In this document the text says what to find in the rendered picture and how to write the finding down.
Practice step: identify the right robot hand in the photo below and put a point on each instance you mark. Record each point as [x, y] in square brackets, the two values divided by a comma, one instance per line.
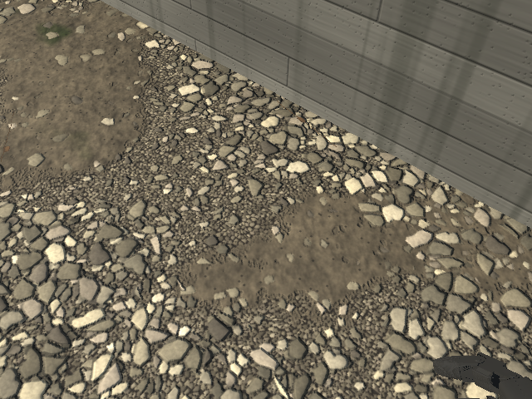
[486, 372]

